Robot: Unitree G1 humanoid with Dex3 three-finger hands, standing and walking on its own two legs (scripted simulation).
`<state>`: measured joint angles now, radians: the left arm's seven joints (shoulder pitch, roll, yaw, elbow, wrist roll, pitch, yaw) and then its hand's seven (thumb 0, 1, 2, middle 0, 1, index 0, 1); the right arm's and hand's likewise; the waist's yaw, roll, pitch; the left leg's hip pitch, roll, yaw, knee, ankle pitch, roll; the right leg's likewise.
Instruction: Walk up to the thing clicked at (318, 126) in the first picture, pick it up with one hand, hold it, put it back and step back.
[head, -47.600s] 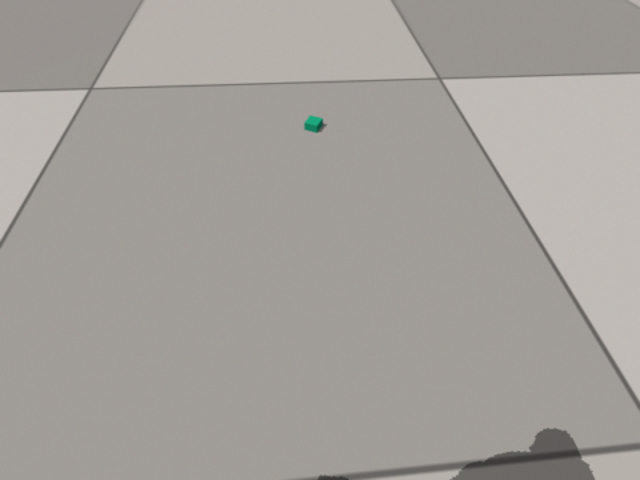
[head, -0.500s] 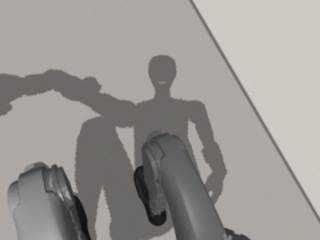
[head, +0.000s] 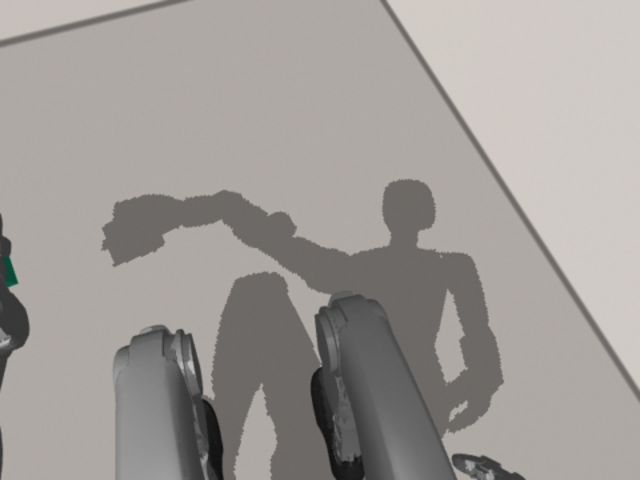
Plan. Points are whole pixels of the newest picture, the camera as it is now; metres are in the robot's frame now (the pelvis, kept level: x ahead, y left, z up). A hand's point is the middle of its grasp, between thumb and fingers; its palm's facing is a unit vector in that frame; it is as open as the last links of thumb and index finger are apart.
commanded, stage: lift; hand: left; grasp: from above
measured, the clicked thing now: out of the picture +0.43 +0.36 -0.13
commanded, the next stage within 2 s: hold in 1.18 s
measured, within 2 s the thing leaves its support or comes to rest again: neither
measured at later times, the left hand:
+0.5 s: hand out of the picture +0.36 +0.30 +0.11, palm faces -0.01 -0.47 -0.88, open 9.2 cm
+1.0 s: hand out of the picture +0.36 +0.27 +0.23, palm faces -0.03 -0.49 -0.87, open 8.9 cm
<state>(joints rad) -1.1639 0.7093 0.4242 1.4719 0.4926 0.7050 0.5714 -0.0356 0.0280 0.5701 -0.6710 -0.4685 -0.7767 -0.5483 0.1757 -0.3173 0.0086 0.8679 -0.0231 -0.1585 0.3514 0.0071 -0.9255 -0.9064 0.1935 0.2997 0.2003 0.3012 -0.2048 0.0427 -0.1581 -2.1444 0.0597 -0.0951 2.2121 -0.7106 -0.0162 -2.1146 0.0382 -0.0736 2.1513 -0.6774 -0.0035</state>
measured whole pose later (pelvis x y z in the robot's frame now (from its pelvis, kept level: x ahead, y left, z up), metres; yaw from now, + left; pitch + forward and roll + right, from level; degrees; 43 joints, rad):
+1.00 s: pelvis +0.04 -0.02 +0.29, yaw +5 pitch +18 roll -1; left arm -0.83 0.29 0.18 1.27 0.33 0.91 0.61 -0.05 0.06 0.47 -0.71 -0.41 -0.85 -0.47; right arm 0.22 -0.28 -0.02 0.91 0.01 -0.19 0.14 0.01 -0.88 -0.89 0.20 0.30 0.20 0.30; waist -0.10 0.05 -0.17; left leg -1.00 0.07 -0.02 1.15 -0.47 -0.05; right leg -0.99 0.04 -0.03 1.14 -0.47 -0.03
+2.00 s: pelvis +0.09 -0.01 +0.34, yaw +5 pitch +13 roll +0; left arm -0.79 0.18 0.19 1.18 0.31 1.00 0.70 -0.04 0.10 0.45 -0.68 -0.42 -0.82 -0.50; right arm 0.18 -0.29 -0.05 0.85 -0.02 -0.08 0.20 0.01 -0.91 -0.90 0.20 0.30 0.20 0.30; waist -0.07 0.05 -0.15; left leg -0.64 0.05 0.01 0.84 -0.42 -0.04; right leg -0.65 0.03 0.00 0.85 -0.42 -0.03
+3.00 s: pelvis +0.09 -0.01 +0.36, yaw +5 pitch +10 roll +0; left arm -0.77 0.15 0.13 1.11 0.33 1.06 0.66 -0.03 0.09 0.47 -0.68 -0.43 -0.82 -0.52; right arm 0.13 -0.28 -0.03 0.85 0.00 -0.08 0.19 0.01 -0.91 -0.90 0.20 0.30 0.20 0.30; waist -0.04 0.05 -0.13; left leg -0.53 0.05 0.01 0.72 -0.36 -0.03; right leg -0.53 0.02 0.00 0.73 -0.37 -0.02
